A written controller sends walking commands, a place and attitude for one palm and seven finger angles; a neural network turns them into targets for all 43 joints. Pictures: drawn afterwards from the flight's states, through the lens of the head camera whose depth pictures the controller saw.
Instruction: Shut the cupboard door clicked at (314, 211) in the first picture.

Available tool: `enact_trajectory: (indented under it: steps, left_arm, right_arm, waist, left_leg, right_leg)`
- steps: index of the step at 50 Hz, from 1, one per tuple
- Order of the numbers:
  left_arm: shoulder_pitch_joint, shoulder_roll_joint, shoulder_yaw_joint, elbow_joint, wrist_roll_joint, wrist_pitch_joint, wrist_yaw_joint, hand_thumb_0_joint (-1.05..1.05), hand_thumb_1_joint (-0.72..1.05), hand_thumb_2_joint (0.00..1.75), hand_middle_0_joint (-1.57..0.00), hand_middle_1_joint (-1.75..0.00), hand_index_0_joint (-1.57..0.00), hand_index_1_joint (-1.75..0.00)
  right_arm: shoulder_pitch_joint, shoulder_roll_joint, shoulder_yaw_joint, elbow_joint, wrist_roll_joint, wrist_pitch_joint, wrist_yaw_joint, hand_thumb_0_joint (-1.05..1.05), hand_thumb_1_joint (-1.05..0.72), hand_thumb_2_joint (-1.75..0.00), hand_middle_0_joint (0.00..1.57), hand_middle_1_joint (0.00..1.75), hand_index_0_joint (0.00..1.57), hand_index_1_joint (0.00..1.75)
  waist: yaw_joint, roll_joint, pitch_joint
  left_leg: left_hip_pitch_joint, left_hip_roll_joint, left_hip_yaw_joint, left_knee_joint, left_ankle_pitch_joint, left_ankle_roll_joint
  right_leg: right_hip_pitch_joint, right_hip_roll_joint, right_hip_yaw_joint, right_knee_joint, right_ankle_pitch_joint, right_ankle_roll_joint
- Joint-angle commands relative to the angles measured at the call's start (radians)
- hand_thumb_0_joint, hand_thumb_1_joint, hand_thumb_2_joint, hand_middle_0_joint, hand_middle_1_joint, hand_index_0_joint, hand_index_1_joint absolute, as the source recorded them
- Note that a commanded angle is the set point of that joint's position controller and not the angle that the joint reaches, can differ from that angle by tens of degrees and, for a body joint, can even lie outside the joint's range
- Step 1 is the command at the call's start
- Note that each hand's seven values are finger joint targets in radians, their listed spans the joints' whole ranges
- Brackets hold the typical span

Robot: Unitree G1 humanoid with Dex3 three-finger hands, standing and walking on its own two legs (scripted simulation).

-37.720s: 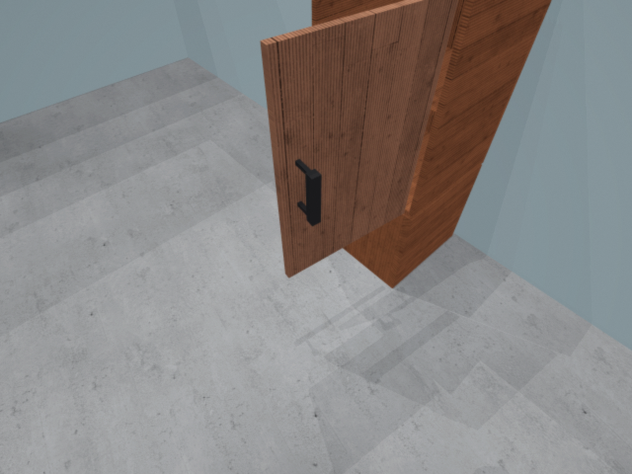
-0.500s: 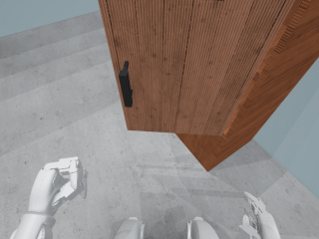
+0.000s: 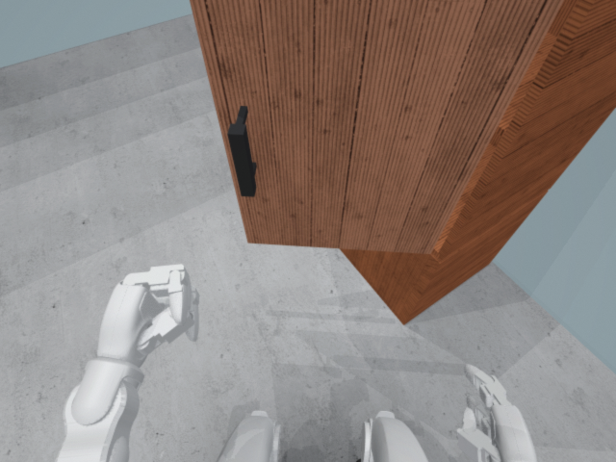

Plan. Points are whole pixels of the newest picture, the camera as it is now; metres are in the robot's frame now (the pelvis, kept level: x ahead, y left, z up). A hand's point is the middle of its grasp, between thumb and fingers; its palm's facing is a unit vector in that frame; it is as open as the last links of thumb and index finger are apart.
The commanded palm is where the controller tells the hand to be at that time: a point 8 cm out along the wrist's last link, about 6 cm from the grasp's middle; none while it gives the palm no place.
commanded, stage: bring the fist close to the handle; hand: left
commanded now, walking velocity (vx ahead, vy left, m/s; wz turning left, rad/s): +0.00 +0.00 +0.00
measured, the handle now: (245, 153) +0.54 +0.13 +0.07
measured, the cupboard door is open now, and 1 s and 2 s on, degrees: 52 52 42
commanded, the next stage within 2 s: push the door shut along its arc in 1.14 s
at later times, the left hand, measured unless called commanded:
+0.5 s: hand (246, 234) +0.38 +0.11 +0.07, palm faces -0.07 -1.00 -0.03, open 3.1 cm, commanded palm +0.37 +0.17 +0.06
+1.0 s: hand (267, 200) +0.44 +0.09 +0.07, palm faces -0.03 -1.00 -0.03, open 3.1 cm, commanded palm +0.41 +0.15 +0.06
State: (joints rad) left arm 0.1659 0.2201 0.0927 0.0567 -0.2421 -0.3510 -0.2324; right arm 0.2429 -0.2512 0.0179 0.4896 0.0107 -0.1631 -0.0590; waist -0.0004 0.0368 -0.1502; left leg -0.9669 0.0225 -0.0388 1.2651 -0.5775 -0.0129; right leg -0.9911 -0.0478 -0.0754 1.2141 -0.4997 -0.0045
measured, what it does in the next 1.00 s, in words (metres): stands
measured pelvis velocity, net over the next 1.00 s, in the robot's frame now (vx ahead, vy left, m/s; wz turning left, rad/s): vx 0.00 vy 0.00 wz -0.03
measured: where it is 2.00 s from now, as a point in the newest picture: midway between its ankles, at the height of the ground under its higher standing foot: outside the picture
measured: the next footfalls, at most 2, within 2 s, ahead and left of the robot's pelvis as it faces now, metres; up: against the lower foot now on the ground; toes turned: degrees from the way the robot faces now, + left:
none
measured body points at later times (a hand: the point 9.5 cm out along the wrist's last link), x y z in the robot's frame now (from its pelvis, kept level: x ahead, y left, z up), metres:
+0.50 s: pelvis +0.01 +0.00 +0.01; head +0.09 -0.01 +0.46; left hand +0.38 +0.16 +0.07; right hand +0.13 -0.25 -0.09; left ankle +0.02 +0.12 -0.63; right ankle +0.05 -0.12 -0.63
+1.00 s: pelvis +0.00 +0.00 +0.02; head +0.10 -0.02 +0.45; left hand +0.44 +0.14 +0.07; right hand +0.06 -0.27 -0.11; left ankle +0.02 +0.12 -0.63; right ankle +0.05 -0.12 -0.63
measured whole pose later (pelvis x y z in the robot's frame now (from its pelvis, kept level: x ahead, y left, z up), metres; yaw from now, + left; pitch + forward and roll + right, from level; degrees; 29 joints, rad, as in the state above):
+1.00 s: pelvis +0.00 +0.00 +0.02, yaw -2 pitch +19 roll +1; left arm -0.56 0.17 0.18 0.84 -0.09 -0.49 0.00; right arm 0.33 -0.25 -0.02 0.62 -0.03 -0.02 0.01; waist -0.10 0.03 -0.14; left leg -0.96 0.03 0.02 1.14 -0.52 -0.01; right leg -1.03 -0.04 -0.02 1.13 -0.45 0.00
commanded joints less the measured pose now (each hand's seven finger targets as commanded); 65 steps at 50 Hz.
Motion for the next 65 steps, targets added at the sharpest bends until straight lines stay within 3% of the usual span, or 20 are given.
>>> enact_trajectory:
  steps: [1, 8, 12, 20, 24, 25, 32, 34, 37, 39, 42, 45, 48, 50, 53, 58, 59, 60, 62, 65]
  left_arm:
    - [-0.219, 0.102, 0.055, -0.174, 0.010, -0.030, 0.046, 0.00, 0.90, 0.90, -1.30, -1.50, -1.30, -1.50]
    - [-0.333, 0.063, 0.033, -0.045, 0.044, -0.038, 0.106, 0.00, 0.90, 0.90, -1.30, -1.50, -1.30, -1.50]
    - [-0.479, 0.043, 0.001, 0.034, 0.069, -0.061, 0.129, 0.00, 0.90, 0.90, -1.30, -1.50, -1.30, -1.50]
    - [-0.686, 0.035, 0.009, 0.166, 0.096, -0.104, 0.175, 0.00, 0.90, 0.90, -1.30, -1.50, -1.30, -1.50]
    - [-0.749, 0.074, 0.061, 0.252, 0.100, -0.116, 0.193, 0.00, 0.90, 0.90, -1.30, -1.50, -1.30, -1.50]
    - [-0.767, 0.042, 0.036, 0.280, 0.106, -0.117, 0.192, 0.00, 0.90, 0.90, -1.30, -1.50, -1.30, -1.50]
    - [-0.973, 0.026, 0.036, 0.434, 0.118, -0.153, 0.204, 0.00, 0.90, 0.90, -1.30, -1.50, -1.30, -1.50]
    - [-1.011, 0.065, 0.077, 0.477, 0.122, -0.167, 0.211, 0.00, 0.90, 0.90, -1.30, -1.50, -1.30, -1.50]
    - [-1.119, 0.057, 0.070, 0.547, 0.138, -0.181, 0.221, 0.00, 0.90, 0.90, -1.30, -1.50, -1.30, -1.50]
    - [-1.069, 0.091, 0.113, 0.571, 0.140, -0.187, 0.227, 0.00, 0.90, 0.90, -1.30, -1.50, -1.30, -1.50]
    - [-1.063, 0.068, 0.104, 0.586, 0.144, -0.193, 0.227, 0.00, 0.90, 0.90, -1.30, -1.50, -1.30, -1.50]
    - [-1.040, 0.093, 0.130, 0.581, 0.142, -0.202, 0.229, 0.00, 0.90, 0.90, -1.30, -1.50, -1.30, -1.50]
    - [-1.071, 0.098, 0.129, 0.567, 0.140, -0.217, 0.231, 0.00, 0.90, 0.90, -1.30, -1.50, -1.30, -1.50]
    - [-1.066, 0.101, 0.131, 0.556, 0.141, -0.232, 0.231, 0.00, 0.90, 0.90, -1.30, -1.50, -1.30, -1.50]
    - [-1.104, 0.071, 0.094, 0.568, 0.145, -0.242, 0.222, 0.00, 0.90, 0.90, -1.30, -1.50, -1.30, -1.50]
    - [-1.121, 0.088, 0.108, 0.636, 0.142, -0.242, 0.212, 0.00, 0.90, 0.90, -1.30, -1.50, -1.30, -1.50]
    - [-1.147, 0.108, 0.122, 0.615, 0.138, -0.247, 0.212, 0.00, 0.90, 0.90, -1.30, -1.50, -1.30, -1.50]
    - [-1.131, 0.114, 0.128, 0.639, 0.142, -0.246, 0.210, 0.00, 0.90, 0.90, -1.30, -1.50, -1.30, -1.50]
    - [-1.146, 0.076, 0.094, 0.617, 0.143, -0.248, 0.205, 0.00, 0.90, 0.90, -1.30, -1.50, -1.30, -1.50]
    - [-1.194, 0.090, 0.085, 0.648, 0.151, -0.244, 0.197, 0.00, 0.90, 0.90, -1.30, -1.50, -1.30, -1.50]
  right_arm:
    - [-0.006, -0.125, -0.054, -0.136, 0.005, -0.046, -0.007, 0.00, -0.90, -0.90, 0.20, 0.30, 0.20, 0.30]
    - [0.003, -0.124, -0.056, -0.115, -0.003, -0.011, 0.012, 0.00, -0.90, -0.90, 0.20, 0.30, 0.20, 0.30]
    - [0.012, -0.127, -0.057, -0.089, -0.005, 0.003, 0.017, 0.00, -0.90, -0.90, 0.20, 0.30, 0.20, 0.30]
    - [0.032, -0.126, -0.066, -0.044, -0.014, 0.030, 0.025, 0.00, -0.90, -0.90, 0.20, 0.30, 0.20, 0.30]
    - [0.053, -0.129, -0.070, -0.028, -0.017, 0.046, 0.028, 0.00, -0.90, -0.90, 0.20, 0.30, 0.20, 0.30]
    - [0.051, -0.123, -0.070, -0.024, -0.017, 0.051, 0.031, 0.00, -0.90, -0.90, 0.20, 0.30, 0.20, 0.30]
    - [0.089, -0.125, -0.077, 0.019, -0.023, 0.067, 0.038, 0.00, -0.90, -0.90, 0.20, 0.30, 0.20, 0.30]
    - [0.106, -0.131, -0.079, 0.027, -0.026, 0.070, 0.039, 0.00, -0.90, -0.90, 0.20, 0.30, 0.20, 0.30]
    - [0.118, -0.129, -0.081, 0.048, -0.029, 0.078, 0.043, 0.00, -0.90, -0.90, 0.20, 0.30, 0.20, 0.30]
    - [0.129, -0.134, -0.083, 0.036, -0.033, 0.082, 0.049, 0.00, -0.90, -0.90, 0.20, 0.30, 0.20, 0.30]
    - [0.132, -0.129, -0.084, 0.034, -0.035, 0.093, 0.057, 0.00, -0.90, -0.90, 0.20, 0.30, 0.20, 0.30]
    - [0.137, -0.131, -0.086, 0.026, -0.033, 0.101, 0.059, 0.00, -0.90, -0.90, 0.20, 0.30, 0.20, 0.30]
    - [0.140, -0.132, -0.087, 0.031, -0.033, 0.105, 0.058, 0.00, -0.90, -0.90, 0.20, 0.30, 0.20, 0.30]
    - [0.137, -0.131, -0.089, 0.033, -0.034, 0.104, 0.055, 0.00, -0.90, -0.90, 0.20, 0.30, 0.20, 0.30]
    - [0.138, -0.130, -0.089, 0.046, -0.034, 0.104, 0.055, 0.00, -0.90, -0.90, 0.20, 0.30, 0.20, 0.30]
    - [0.132, -0.135, -0.087, 0.056, -0.032, 0.104, 0.049, 0.00, -0.90, -0.90, 0.20, 0.30, 0.20, 0.30]
    - [0.138, -0.138, -0.085, 0.051, -0.034, 0.102, 0.047, 0.00, -0.90, -0.90, 0.20, 0.30, 0.20, 0.30]
    - [0.133, -0.138, -0.086, 0.056, -0.033, 0.105, 0.047, 0.00, -0.90, -0.90, 0.20, 0.30, 0.20, 0.30]
    - [0.130, -0.136, -0.087, 0.051, -0.034, 0.104, 0.051, 0.00, -0.90, -0.90, 0.20, 0.30, 0.20, 0.30]
    - [0.139, -0.144, -0.088, 0.062, -0.033, 0.106, 0.051, 0.00, -0.90, -0.90, 0.20, 0.30, 0.20, 0.30]
  waist:
    - [-0.019, 0.005, -0.263]
    - [-0.023, -0.039, -0.262]
    - [-0.048, -0.051, -0.245]
    - [-0.055, -0.033, -0.334]
    - [-0.049, -0.044, -0.358]
    - [-0.059, -0.048, -0.358]
    - [-0.095, -0.054, -0.370]
    - [-0.094, -0.067, -0.382]
    - [-0.116, -0.062, -0.380]
    - [-0.087, -0.041, -0.418]
    - [-0.089, -0.053, -0.431]
    - [-0.079, -0.063, -0.428]
    - [-0.092, -0.097, -0.411]
    - [-0.088, -0.076, -0.418]
    - [-0.107, -0.062, -0.383]
    - [-0.110, -0.067, -0.357]
    - [-0.109, -0.039, -0.373]
    - [-0.104, -0.056, -0.378]
    - [-0.106, -0.026, -0.401]
    - [-0.127, -0.027, -0.391]
  left_leg:
    - [0.114, -0.034, 0.007, -0.244, 0.195, 0.028]
    - [0.128, -0.032, 0.015, -0.270, 0.238, 0.024]
    - [0.136, -0.029, 0.013, -0.273, 0.214, 0.025]
    - [0.173, -0.030, 0.024, -0.266, 0.294, 0.023]
    - [0.157, -0.032, 0.031, -0.270, 0.319, 0.022]
    - [0.163, -0.031, 0.038, -0.268, 0.321, 0.022]
    - [0.149, -0.032, 0.041, -0.256, 0.311, 0.023]
    - [0.136, -0.034, 0.036, -0.253, 0.316, 0.025]
    - [0.122, -0.034, 0.042, -0.246, 0.299, 0.026]
    - [0.127, -0.037, 0.044, -0.252, 0.316, 0.025]
    - [0.128, -0.036, 0.053, -0.258, 0.328, 0.025]
    - [0.119, -0.035, 0.058, -0.266, 0.316, 0.026]
    - [0.100, -0.036, 0.062, -0.271, 0.272, 0.030]
    - [0.112, -0.037, 0.064, -0.272, 0.270, 0.030]
    - [0.114, -0.036, 0.063, -0.272, 0.248, 0.030]
    - [0.106, -0.037, 0.057, -0.277, 0.204, 0.030]
    - [0.117, -0.039, 0.051, -0.277, 0.217, 0.031]
    - [0.117, -0.036, 0.052, -0.278, 0.220, 0.029]
    - [0.141, -0.035, 0.048, -0.276, 0.239, 0.026]
    - [0.154, -0.030, 0.036, -0.269, 0.256, 0.024]
  right_leg:
    - [0.251, 0.041, 0.038, -0.206, 0.110, -0.017]
    - [0.288, 0.034, 0.034, -0.216, 0.176, -0.016]
    - [0.260, 0.032, 0.034, -0.226, 0.154, -0.015]
    - [0.289, 0.029, 0.041, -0.208, 0.258, -0.016]
    - [0.332, 0.031, 0.049, -0.210, 0.302, -0.016]
    - [0.325, 0.029, 0.050, -0.213, 0.313, -0.013]
    - [0.306, 0.031, 0.056, -0.216, 0.326, -0.009]
    - [0.314, 0.036, 0.056, -0.212, 0.329, -0.011]
    - [0.292, 0.032, 0.063, -0.213, 0.327, -0.007]
    - [0.318, 0.037, 0.061, -0.208, 0.336, -0.013]
    - [0.332, 0.036, 0.063, -0.210, 0.362, -0.010]
    - [0.349, 0.037, 0.066, -0.219, 0.353, -0.009]
    - [0.362, 0.035, 0.078, -0.242, 0.317, -0.004]
    - [0.359, 0.036, 0.080, -0.244, 0.312, -0.005]
    - [0.329, 0.035, 0.079, -0.252, 0.288, -0.004]
    - [0.297, 0.035, 0.075, -0.260, 0.226, -0.006]
    - [0.294, 0.038, 0.070, -0.252, 0.233, -0.009]
    - [0.298, 0.035, 0.071, -0.248, 0.239, -0.008]
    - [0.284, 0.036, 0.062, -0.236, 0.257, -0.011]
    - [0.250, 0.037, 0.054, -0.224, 0.269, -0.011]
